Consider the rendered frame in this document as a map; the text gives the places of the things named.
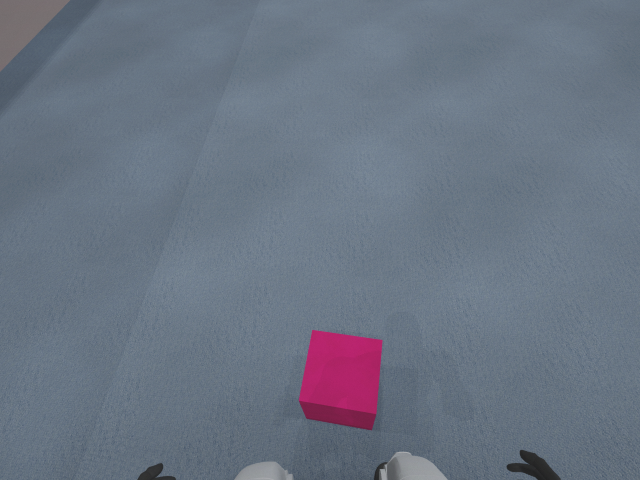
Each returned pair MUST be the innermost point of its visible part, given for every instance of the carton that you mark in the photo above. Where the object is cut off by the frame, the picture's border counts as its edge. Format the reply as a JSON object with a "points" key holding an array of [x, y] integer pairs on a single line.
{"points": [[341, 379]]}

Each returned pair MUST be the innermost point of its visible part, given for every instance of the right robot shin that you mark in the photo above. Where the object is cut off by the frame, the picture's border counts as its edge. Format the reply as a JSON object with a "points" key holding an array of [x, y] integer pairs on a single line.
{"points": [[399, 454]]}

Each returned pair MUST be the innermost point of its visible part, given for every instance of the right robot thigh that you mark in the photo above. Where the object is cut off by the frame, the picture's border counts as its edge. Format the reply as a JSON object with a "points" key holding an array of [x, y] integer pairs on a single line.
{"points": [[410, 468]]}

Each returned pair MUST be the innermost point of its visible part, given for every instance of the right robot hand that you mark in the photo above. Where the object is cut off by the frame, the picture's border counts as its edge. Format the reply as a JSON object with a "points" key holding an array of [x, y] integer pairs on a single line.
{"points": [[536, 467]]}

